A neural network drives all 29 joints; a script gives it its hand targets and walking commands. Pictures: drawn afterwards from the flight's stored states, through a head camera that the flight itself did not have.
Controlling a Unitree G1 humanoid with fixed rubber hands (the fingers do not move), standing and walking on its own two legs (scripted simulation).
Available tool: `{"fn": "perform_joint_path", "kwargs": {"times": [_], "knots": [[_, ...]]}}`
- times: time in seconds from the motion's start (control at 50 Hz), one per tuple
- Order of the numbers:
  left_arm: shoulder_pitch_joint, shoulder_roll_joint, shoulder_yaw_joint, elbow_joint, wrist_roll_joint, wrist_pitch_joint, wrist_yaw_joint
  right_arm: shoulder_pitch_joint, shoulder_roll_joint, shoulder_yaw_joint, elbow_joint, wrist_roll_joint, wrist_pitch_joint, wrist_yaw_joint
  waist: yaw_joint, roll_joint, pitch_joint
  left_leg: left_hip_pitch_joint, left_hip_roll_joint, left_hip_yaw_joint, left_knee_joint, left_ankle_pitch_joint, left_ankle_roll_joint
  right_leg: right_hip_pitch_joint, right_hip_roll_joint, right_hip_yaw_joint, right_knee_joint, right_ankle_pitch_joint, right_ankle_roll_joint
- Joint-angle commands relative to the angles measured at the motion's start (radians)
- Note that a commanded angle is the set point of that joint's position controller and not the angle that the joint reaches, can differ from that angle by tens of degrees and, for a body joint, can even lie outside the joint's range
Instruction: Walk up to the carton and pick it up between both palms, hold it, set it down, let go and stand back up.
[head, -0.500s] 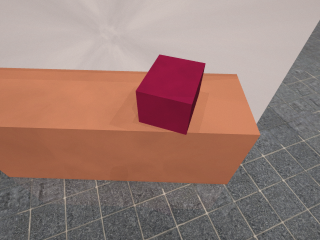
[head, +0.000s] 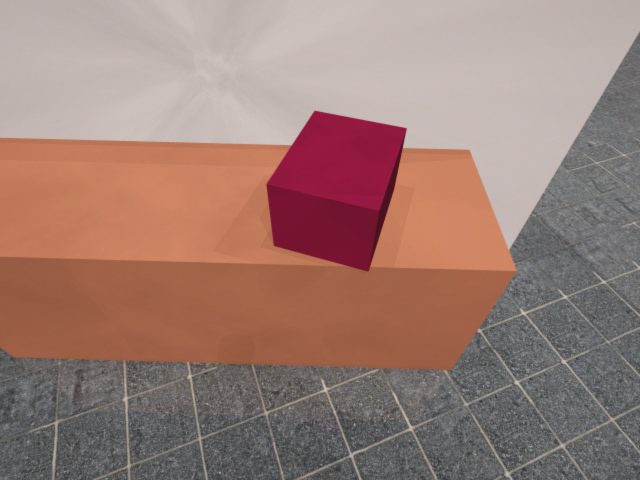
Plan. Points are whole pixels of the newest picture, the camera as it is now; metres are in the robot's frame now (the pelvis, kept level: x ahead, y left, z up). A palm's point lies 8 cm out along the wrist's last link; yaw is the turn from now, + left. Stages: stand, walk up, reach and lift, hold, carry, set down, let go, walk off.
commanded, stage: stand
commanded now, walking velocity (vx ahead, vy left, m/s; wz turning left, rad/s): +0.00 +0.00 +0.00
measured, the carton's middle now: (340, 187) +0.74 -0.05 -0.13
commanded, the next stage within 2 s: none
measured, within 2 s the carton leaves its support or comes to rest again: neither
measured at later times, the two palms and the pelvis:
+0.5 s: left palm out of the picture +0.07 +0.30 -0.12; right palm out of the picture +0.07 -0.29 -0.12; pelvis +0.00 +0.00 +0.00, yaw +0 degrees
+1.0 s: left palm out of the picture +0.06 +0.30 -0.12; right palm out of the picture +0.06 -0.30 -0.12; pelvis +0.00 +0.00 +0.00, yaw +0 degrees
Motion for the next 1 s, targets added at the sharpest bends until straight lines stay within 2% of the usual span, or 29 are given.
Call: {"fn": "perform_joint_path", "kwargs": {"times": [0.0,0.04,0.06,0.1,0.12,0.14,0.2,0.22,0.24,0.26,0.34,0.38,0.42,0.46,0.52,0.54,0.58,0.6,0.62,0.64,0.66,0.68,0.7,0.72,0.76,0.8,0.84,0.92,0.98], "knots": [[-0.048,0.189,0.03,-0.058,0.002,-0.006,0.004,-0.033,-0.189,-0.035,-0.054,0.005,-0.006,-0.008,-0.009,-0.033,-0.021,-0.015,0.103,-0.065,-0.043,0.208,0.045,-0.036,-0.145,0.081,-0.077,0.219,-0.003],[-0.037,0.189,0.032,-0.048,0.0,-0.009,0.0,0.007,-0.203,-0.031,-0.038,0.005,-0.009,-0.009,-0.019,-0.015,-0.012,0.0,0.1,-0.064,-0.04,0.188,0.05,-0.064,-0.144,0.099,-0.078,0.181,-0.01],[-0.029,0.182,0.033,-0.046,0.003,-0.009,0.0,-0.016,-0.207,-0.034,-0.049,-0.005,-0.011,-0.008,0.004,0.008,-0.027,-0.006,0.102,-0.06,-0.048,0.199,0.051,-0.037,-0.147,0.091,-0.078,0.197,-0.012],[0.011,0.191,0.037,-0.035,-0.005,-0.013,0.001,0.013,-0.2,-0.03,-0.037,-0.002,-0.012,-0.007,-0.012,0.033,-0.04,-0.009,0.095,-0.06,-0.05,0.19,0.048,-0.022,-0.144,0.092,-0.081,0.2,-0.009],[-0.001,0.175,0.029,-0.039,-0.005,-0.011,0.004,0.007,-0.193,-0.032,-0.047,0.003,-0.016,-0.007,-0.003,-0.01,0.01,-0.03,0.105,-0.076,-0.048,0.193,0.053,-0.047,-0.15,0.103,-0.076,0.215,-0.014],[0.017,0.176,0.03,-0.033,-0.001,-0.011,0.002,0.001,-0.214,-0.036,-0.043,-0.002,-0.014,-0.007,0.006,0.002,-0.028,-0.006,0.102,-0.064,-0.047,0.202,0.052,-0.02,-0.152,0.091,-0.062,0.212,-0.014],[-0.042,0.214,0.038,-0.055,0.002,-0.012,0.008,-0.006,-0.206,-0.032,-0.044,-0.001,-0.01,-0.004,-0.019,0.001,-0.016,-0.017,0.097,-0.058,-0.043,0.176,0.052,-0.039,-0.15,0.111,-0.077,0.196,-0.017],[-0.005,0.171,0.032,-0.054,-0.002,-0.012,0.003,0.0,-0.191,-0.029,-0.042,-0.004,-0.013,-0.005,0.005,0.019,-0.028,-0.017,0.1,-0.06,-0.047,0.198,0.059,-0.028,-0.151,0.102,-0.075,0.199,-0.016],[0.016,0.19,0.035,-0.045,-0.007,-0.013,0.002,0.022,-0.205,-0.035,-0.033,-0.001,-0.015,-0.008,-0.001,-0.015,-0.017,-0.016,0.111,-0.07,-0.047,0.188,0.063,-0.032,-0.152,0.109,-0.08,0.2,-0.016],[-0.013,0.172,0.028,-0.052,-0.005,-0.013,-0.001,0.004,-0.193,-0.034,-0.04,0.001,-0.015,-0.009,-0.006,0.006,-0.029,-0.005,0.109,-0.067,-0.053,0.197,0.058,-0.041,-0.155,0.1,-0.068,0.2,-0.017],[-0.003,0.202,0.037,-0.058,-0.001,-0.015,0.007,-0.018,-0.201,-0.032,-0.049,0.0,-0.01,-0.002,0.006,-0.018,-0.047,-0.006,0.103,-0.059,-0.044,0.209,0.052,-0.024,-0.149,0.092,-0.062,0.204,-0.012],[-0.028,0.184,0.033,-0.055,0.003,-0.012,0.0,-0.037,-0.204,-0.033,-0.058,-0.004,-0.014,-0.006,0.005,0.011,-0.027,-0.026,0.098,-0.052,-0.046,0.189,0.045,-0.026,-0.152,0.104,-0.067,0.205,-0.013],[-0.008,0.189,0.036,-0.047,-0.002,-0.009,0.005,-0.019,-0.186,-0.022,-0.048,0.001,-0.01,-0.004,0.007,-0.006,-0.052,-0.001,0.101,-0.059,-0.048,0.203,0.045,-0.022,-0.148,0.087,-0.076,0.204,-0.013],[-0.005,0.17,0.026,-0.043,-0.005,-0.007,0.01,0.009,-0.197,-0.031,-0.036,0.005,-0.008,-0.006,-0.012,0.034,-0.046,0.019,0.102,-0.053,-0.051,0.223,0.05,-0.035,-0.149,0.091,-0.071,0.242,-0.016],[-0.01,0.183,0.031,-0.043,-0.001,-0.01,0.006,0.009,-0.21,-0.036,-0.029,0.004,-0.01,-0.006,-0.006,-0.001,-0.05,0.011,0.1,-0.047,-0.045,0.215,0.038,-0.018,-0.142,0.091,-0.072,0.231,-0.007],[-0.011,0.189,0.034,-0.043,-0.003,-0.009,0.0,0.011,-0.204,-0.032,-0.027,-0.002,-0.014,-0.01,-0.006,-0.039,-0.028,0.0,0.106,-0.056,-0.048,0.203,0.044,-0.031,-0.145,0.091,-0.075,0.22,-0.004],[-0.014,0.214,0.039,-0.051,-0.001,-0.012,0.005,-0.041,-0.204,-0.036,-0.049,-0.003,-0.009,-0.009,0.005,0.028,-0.024,-0.022,0.097,-0.051,-0.046,0.187,0.047,-0.039,-0.146,0.091,-0.079,0.19,-0.009],[0.013,0.193,0.04,-0.041,-0.003,-0.012,0.007,-0.015,-0.177,-0.03,-0.041,0.0,-0.008,-0.006,-0.001,0.008,-0.019,-0.015,0.103,-0.051,-0.04,0.202,0.053,-0.032,-0.151,0.095,-0.083,0.227,-0.013],[0.003,0.198,0.034,-0.047,0.005,-0.016,0.007,-0.008,-0.2,-0.038,-0.039,-0.003,-0.006,-0.005,-0.008,0.044,-0.061,0.007,0.097,-0.04,-0.041,0.213,0.047,-0.021,-0.154,0.102,-0.071,0.241,-0.014],[-0.014,0.205,0.04,-0.055,-0.001,-0.014,0.006,-0.022,-0.207,-0.039,-0.042,-0.004,-0.009,-0.007,-0.002,-0.006,-0.046,-0.01,0.101,-0.051,-0.044,0.227,0.055,-0.018,-0.155,0.103,-0.063,0.244,-0.016],[0.01,0.202,0.043,-0.052,-0.005,-0.017,0.004,0.012,-0.219,-0.037,-0.03,-0.003,-0.008,-0.005,-0.003,0.031,-0.064,0.006,0.095,-0.038,-0.037,0.212,0.053,-0.024,-0.149,0.104,-0.066,0.233,-0.016],[-0.006,0.176,0.03,-0.056,-0.001,-0.015,0.007,-0.009,-0.178,-0.028,-0.031,-0.004,-0.006,-0.006,0.008,-0.009,-0.016,-0.012,0.107,-0.049,-0.053,0.212,0.049,-0.047,-0.149,0.098,-0.059,0.208,-0.017],[0.012,0.17,0.029,-0.042,-0.007,-0.011,0.005,0.008,-0.18,-0.025,-0.021,0.001,-0.007,-0.006,-0.002,-0.015,-0.003,-0.006,0.111,-0.053,-0.052,0.187,0.05,-0.059,-0.148,0.105,-0.084,0.181,-0.012],[0.007,0.196,0.036,-0.046,-0.009,-0.012,0.005,0.02,-0.186,-0.027,-0.029,0.007,-0.008,-0.007,-0.017,0.011,-0.016,-0.004,0.107,-0.063,-0.057,0.174,0.05,-0.049,-0.149,0.107,-0.085,0.172,-0.012],[0.03,0.191,0.033,-0.044,-0.002,-0.012,0.009,-0.012,-0.193,-0.029,-0.036,-0.005,-0.011,-0.005,0.006,-0.011,-0.053,0.015,0.108,-0.05,-0.037,0.226,0.054,-0.022,-0.146,0.092,-0.067,0.241,-0.014],[0.004,0.2,0.036,-0.045,-0.004,-0.012,0.006,-0.023,-0.18,-0.024,-0.04,-0.001,-0.015,-0.007,-0.009,0.008,-0.081,0.022,0.104,-0.043,-0.045,0.228,0.049,-0.007,-0.152,0.092,-0.058,0.257,-0.015],[0.017,0.184,0.032,-0.047,-0.009,-0.012,0.003,0.001,-0.185,-0.025,-0.028,0.002,-0.012,-0.01,-0.005,0.038,-0.043,0.009,0.112,-0.06,-0.04,0.269,0.053,-0.018,-0.153,0.097,-0.061,0.26,-0.016],[-0.013,0.165,0.022,-0.05,0.0,-0.009,0.007,-0.025,-0.202,-0.033,-0.033,0.003,-0.005,-0.007,0.004,0.007,-0.025,-0.006,0.113,-0.058,-0.045,0.233,0.05,-0.03,-0.144,0.088,-0.071,0.205,-0.008],[-0.001,0.189,0.031,-0.051,0.001,-0.013,0.008,0.004,-0.178,-0.028,-0.031,-0.004,-0.007,-0.007,-0.01,-0.017,-0.038,0.023,0.105,-0.043,-0.035,0.2,0.047,-0.043,-0.143,0.1,-0.072,0.22,-0.01]]}}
